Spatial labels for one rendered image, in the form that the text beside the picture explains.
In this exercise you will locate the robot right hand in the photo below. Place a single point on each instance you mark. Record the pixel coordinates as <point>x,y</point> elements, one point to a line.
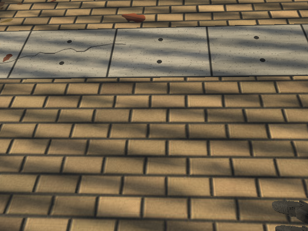
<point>295,209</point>

